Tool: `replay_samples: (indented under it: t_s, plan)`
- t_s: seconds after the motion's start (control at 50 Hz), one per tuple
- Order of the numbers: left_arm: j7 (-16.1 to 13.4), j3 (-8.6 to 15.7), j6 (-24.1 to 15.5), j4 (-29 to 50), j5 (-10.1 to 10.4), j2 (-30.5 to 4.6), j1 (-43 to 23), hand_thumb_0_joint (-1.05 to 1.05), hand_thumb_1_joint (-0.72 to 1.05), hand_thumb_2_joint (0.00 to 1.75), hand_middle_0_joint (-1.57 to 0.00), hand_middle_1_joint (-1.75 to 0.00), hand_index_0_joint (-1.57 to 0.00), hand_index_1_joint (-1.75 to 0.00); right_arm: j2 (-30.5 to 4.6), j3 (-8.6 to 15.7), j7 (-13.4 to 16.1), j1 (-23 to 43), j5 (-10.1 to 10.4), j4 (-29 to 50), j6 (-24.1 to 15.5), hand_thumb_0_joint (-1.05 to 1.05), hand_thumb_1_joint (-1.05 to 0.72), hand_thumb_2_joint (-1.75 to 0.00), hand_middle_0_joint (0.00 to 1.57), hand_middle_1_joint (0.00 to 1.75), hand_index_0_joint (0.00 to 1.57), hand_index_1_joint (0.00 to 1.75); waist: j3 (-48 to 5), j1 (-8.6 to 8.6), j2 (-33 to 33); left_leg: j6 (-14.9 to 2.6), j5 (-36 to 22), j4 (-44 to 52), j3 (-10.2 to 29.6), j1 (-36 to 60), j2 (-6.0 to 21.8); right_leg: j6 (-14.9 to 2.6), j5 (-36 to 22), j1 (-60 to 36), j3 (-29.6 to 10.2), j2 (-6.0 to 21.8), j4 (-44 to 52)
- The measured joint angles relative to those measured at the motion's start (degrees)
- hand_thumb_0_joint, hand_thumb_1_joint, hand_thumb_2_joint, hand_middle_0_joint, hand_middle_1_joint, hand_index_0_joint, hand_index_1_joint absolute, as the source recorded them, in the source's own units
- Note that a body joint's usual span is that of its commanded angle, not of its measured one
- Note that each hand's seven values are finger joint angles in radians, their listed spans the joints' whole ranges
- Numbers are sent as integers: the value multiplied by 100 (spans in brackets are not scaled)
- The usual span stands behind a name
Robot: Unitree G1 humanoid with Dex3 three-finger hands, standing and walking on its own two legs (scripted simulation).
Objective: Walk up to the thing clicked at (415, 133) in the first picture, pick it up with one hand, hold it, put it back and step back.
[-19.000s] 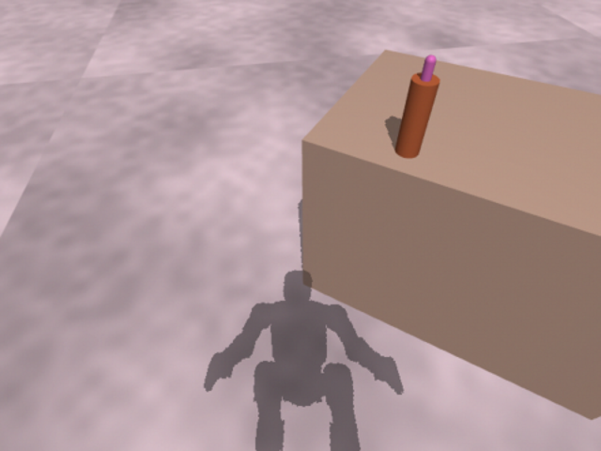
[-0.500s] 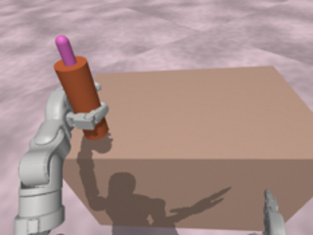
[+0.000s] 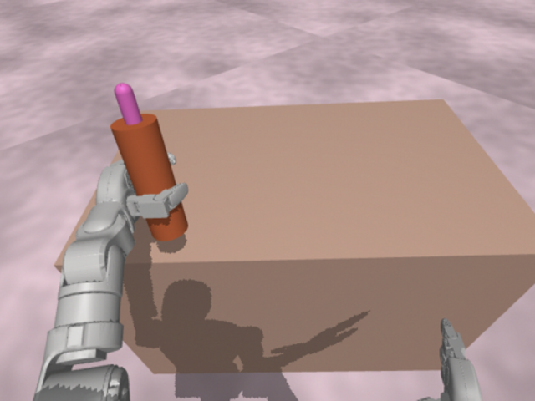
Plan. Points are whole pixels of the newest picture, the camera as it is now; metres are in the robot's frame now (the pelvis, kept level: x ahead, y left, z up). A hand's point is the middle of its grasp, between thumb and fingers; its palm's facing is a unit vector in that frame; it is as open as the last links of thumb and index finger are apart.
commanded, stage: crouch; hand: left
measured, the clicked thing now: (149, 166) +0.39 +0.19 +0.19
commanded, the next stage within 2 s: lower in 0.82 s
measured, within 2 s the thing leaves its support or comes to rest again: rests again in 1.78 s
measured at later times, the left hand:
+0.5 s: hand (157, 177) +0.42 +0.20 +0.14, palm faces +0.13 -0.99 +0.01, open 8.3 cm
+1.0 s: hand (157, 182) +0.44 +0.21 +0.12, palm faces +0.18 -0.98 +0.00, open 8.3 cm
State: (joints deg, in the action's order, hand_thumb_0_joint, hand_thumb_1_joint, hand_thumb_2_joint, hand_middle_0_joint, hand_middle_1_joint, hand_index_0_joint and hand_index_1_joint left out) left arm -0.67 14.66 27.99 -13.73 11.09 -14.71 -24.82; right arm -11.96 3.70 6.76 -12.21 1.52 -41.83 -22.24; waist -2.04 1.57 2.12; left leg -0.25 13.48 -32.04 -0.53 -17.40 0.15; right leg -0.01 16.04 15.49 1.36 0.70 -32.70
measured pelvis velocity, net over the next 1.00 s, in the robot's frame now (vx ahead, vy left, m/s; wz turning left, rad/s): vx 0.02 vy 0.01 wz -0.01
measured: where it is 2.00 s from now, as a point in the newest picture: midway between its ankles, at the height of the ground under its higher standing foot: outside the picture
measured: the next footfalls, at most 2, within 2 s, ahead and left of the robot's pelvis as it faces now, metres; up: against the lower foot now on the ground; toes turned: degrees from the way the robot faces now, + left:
none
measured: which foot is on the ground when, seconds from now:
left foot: down 0.00-1.00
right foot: down 0.00-1.00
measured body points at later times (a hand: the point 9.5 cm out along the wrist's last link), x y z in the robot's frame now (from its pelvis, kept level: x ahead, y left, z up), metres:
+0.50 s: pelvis +0.01 +0.01 +0.00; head +0.01 +0.01 +0.45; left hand +0.41 +0.25 +0.15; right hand +0.18 -0.24 -0.07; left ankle +0.04 +0.12 -0.73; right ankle +0.02 -0.12 -0.73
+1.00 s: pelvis +0.02 +0.01 -0.01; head +0.03 +0.01 +0.44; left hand +0.42 +0.26 +0.12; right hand +0.18 -0.25 -0.08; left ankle +0.04 +0.12 -0.73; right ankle +0.02 -0.12 -0.73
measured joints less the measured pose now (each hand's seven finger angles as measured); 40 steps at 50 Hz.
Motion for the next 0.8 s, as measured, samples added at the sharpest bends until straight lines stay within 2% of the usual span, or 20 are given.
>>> replay_samples:
  t_s: [0.1,0.2,0.32,0.42,0.5,0.56,0.64,0.8]
  plan:
    - [-79,25,-790,-137,-155,-74,453,-1,-20,114,-81,-108,-83,-108,-37,1,-2,10,-20,60,-22,-1,57,-5,6,5,5,5,100,128,-79,5,62,-122,-32,-160,55,-4,1,145,-35,-52,-46]
    - [-52,-20,-1306,-13,-159,-199,682,-1,-19,114,-81,-108,-83,-108,-35,-52,7,198,-74,-109,2,-1,56,-5,5,5,5,5,113,135,-116,7,143,-262,-5,-288,90,-3,19,212,-11,-88,-65]
    - [7,-28,-1718,-124,-16,-201,432,-1,-20,114,-81,-108,-83,-109,6,-23,31,447,-109,-458,53,-1,55,-6,5,5,5,5,14,60,-11,-36,205,-320,47,-307,53,39,46,157,42,-54,-17]
    - [161,-73,-1994,-935,-3,-233,-71,-1,-20,115,-81,-109,-83,-109,71,-55,-20,444,-97,-419,192,-1,56,-5,6,5,5,5,-102,75,51,-80,202,-263,26,-283,-5,81,59,143,25,4,13]
    - [233,-82,-2137,-1656,4,-247,-419,-1,-20,115,-81,-109,-82,-109,94,-99,-129,256,-77,-79,320,-1,57,-5,6,5,6,5,-83,116,3,-93,177,-210,-38,-316,-13,93,41,221,-39,15,15]
    - [188,-16,-2249,-1973,-24,-203,-512,-1,-20,115,-81,-109,-82,-109,59,-56,-205,62,-77,169,415,-1,57,-5,6,5,6,5,-22,155,-53,-91,165,-191,-86,-374,2,93,19,306,-88,2,18]
    - [77,115,-2516,-2147,-159,-212,-450,-1,-20,114,-81,-109,-82,-109,-77,28,-253,-107,-73,393,595,-1,58,-4,6,5,6,5,65,223,-100,-76,187,-247,-141,-504,56,83,-1,451,-146,-48,-8]
    - [25,163,-3074,-2241,-245,-346,-355,-1,-20,115,-81,-109,-82,-109,-87,-71,-211,112,-118,510,939,-1,56,-5,5,5,5,5,16,257,-210,-33,264,-429,-85,-726,133,37,41,628,-95,-125,-109]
